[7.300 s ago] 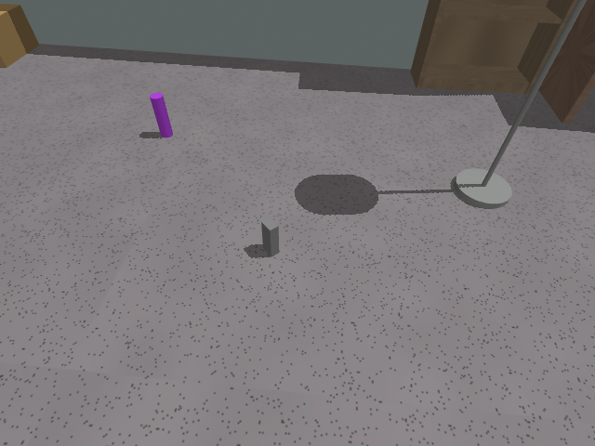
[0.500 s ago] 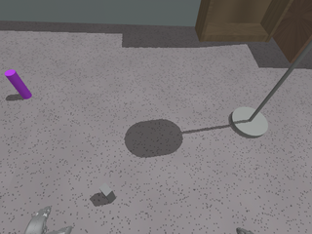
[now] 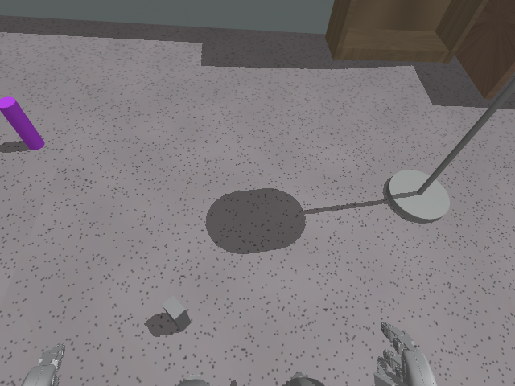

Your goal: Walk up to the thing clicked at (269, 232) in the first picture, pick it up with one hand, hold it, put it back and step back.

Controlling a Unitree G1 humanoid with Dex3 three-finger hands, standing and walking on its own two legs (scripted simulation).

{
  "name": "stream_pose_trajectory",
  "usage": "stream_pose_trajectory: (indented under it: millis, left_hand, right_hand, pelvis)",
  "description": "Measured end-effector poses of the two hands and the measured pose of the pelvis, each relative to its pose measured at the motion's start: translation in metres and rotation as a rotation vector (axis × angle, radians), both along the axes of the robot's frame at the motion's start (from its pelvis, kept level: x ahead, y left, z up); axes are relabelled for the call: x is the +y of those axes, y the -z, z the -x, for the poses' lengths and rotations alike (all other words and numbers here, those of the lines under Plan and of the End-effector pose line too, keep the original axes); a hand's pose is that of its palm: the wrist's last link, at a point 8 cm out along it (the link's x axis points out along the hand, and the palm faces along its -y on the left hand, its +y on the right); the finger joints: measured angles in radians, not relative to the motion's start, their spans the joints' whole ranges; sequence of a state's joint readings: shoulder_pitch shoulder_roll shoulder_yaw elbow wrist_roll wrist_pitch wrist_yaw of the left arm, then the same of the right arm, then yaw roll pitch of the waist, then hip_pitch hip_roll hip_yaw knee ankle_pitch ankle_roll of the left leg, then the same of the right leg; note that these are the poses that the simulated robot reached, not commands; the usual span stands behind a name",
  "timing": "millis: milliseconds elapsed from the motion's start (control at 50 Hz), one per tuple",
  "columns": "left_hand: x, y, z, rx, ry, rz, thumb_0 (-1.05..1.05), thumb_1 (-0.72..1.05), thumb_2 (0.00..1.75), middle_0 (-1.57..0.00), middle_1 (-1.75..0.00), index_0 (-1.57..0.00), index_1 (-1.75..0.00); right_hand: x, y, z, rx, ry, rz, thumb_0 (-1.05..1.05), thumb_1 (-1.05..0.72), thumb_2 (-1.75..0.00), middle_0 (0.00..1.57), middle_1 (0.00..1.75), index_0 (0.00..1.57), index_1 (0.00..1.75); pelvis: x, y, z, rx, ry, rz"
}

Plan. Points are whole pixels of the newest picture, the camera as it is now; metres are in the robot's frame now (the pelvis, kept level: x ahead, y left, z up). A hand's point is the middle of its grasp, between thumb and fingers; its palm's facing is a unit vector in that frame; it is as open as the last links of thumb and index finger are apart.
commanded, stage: go down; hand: left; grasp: from the side
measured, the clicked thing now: (177, 314) +0.40 +0.21 -0.62
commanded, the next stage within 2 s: none
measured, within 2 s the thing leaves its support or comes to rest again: neither
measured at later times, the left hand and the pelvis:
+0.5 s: hand out of the picture +0.15 +0.29 -0.15, palm faces +0.12 -0.94 -0.31, open 17.4 cm; pelvis -0.01 +0.00 -0.04, yaw +0 degrees
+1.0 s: hand (65, 336) +0.26 +0.36 -0.24, palm faces +0.18 -0.96 -0.19, open 17.5 cm; pelvis -0.06 +0.00 -0.19, yaw -2 degrees
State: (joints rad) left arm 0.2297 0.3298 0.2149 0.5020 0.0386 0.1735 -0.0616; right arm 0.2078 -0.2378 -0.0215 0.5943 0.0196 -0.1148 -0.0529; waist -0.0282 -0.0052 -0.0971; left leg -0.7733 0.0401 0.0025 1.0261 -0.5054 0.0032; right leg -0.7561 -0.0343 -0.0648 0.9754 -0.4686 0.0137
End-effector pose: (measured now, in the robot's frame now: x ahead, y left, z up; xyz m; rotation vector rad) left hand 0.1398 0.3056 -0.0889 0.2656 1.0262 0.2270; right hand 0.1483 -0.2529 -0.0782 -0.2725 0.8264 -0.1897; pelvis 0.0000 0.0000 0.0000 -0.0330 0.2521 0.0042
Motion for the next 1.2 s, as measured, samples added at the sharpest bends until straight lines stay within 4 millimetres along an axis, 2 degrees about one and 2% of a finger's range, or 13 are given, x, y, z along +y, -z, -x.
stream_pose_trajectory:
  millis: [180,400,500,560,700,780,900,1020,1200]
  left_hand:
    - [0.009,0.005,0.006,0.011,-0.018,-0.005,0.00,-0.55,0.00,-0.08,-0.03,-0.09,-0.03]
    - [0.012,0.015,0.005,-0.041,-0.008,0.004,0.00,-0.53,0.00,-0.08,-0.02,-0.08,-0.02]
    - [0.024,0.029,0.003,-0.077,-0.035,0.005,0.00,-0.51,0.00,-0.08,-0.02,-0.08,-0.01]
    - [0.037,0.047,-0.008,-0.140,-0.046,0.012,0.00,-0.51,0.00,-0.07,-0.02,-0.08,-0.01]
    - [0.062,0.082,-0.059,-0.386,0.044,0.044,0.00,-0.55,0.01,-0.07,-0.05,-0.08,-0.04]
    - [0.073,0.099,-0.080,-0.461,0.062,0.055,-0.01,-0.57,0.02,-0.08,-0.07,-0.09,-0.06]
    - [0.090,0.118,-0.088,-0.495,0.049,0.063,-0.01,-0.59,0.04,-0.08,-0.10,-0.09,-0.09]
    - [0.106,0.131,-0.095,-0.601,0.034,0.060,-0.01,-0.59,0.07,-0.07,-0.11,-0.08,-0.10]
    - [0.117,0.164,-0.118,-0.694,0.080,0.101,-0.01,-0.52,0.08,-0.05,-0.10,-0.06,-0.09]
  right_hand:
    - [0.009,0.003,-0.014,-0.058,-0.030,0.014,0.01,-0.83,-0.87,0.20,0.30,0.20,0.30]
    - [0.010,0.023,-0.002,-0.039,-0.027,0.022,0.01,-0.86,-0.88,0.20,0.30,0.20,0.30]
    - [0.008,0.036,0.005,-0.029,-0.045,0.032,0.01,-0.88,-0.89,0.20,0.30,0.20,0.30]
    - [0.003,0.053,0.008,-0.025,-0.070,0.049,0.01,-0.89,-0.89,0.20,0.30,0.20,0.30]
    - [-0.012,0.110,0.018,0.021,-0.100,0.100,0.01,-0.90,-0.89,0.20,0.30,0.20,0.30]
    - [-0.016,0.143,0.030,0.072,-0.095,0.101,0.01,-0.89,-0.89,0.20,0.30,0.20,0.30]
    - [-0.016,0.182,0.052,0.157,-0.087,0.079,0.01,-0.88,-0.89,0.20,0.30,0.20,0.30]
    - [-0.020,0.217,0.070,0.223,-0.119,0.086,0.01,-0.88,-0.89,0.20,0.30,0.20,0.30]
    - [-0.030,0.251,0.084,0.254,-0.142,0.148,0.01,-0.88,-0.89,0.20,0.30,0.20,0.30]
  pelvis:
    - [0.002,0.012,-0.001,0.034,-0.008,0.013]
    - [0.003,0.029,0.005,0.071,-0.006,0.020]
    - [0.003,0.041,0.012,0.099,-0.006,0.020]
    - [0.001,0.059,0.020,0.137,-0.005,0.019]
    - [0.000,0.114,0.040,0.221,0.001,0.022]
    - [0.000,0.140,0.048,0.259,0.009,0.027]
    - [-0.001,0.165,0.056,0.299,0.017,0.026]
    - [-0.005,0.193,0.066,0.325,0.018,0.026]
    - [-0.006,0.235,0.081,0.336,0.029,0.044]
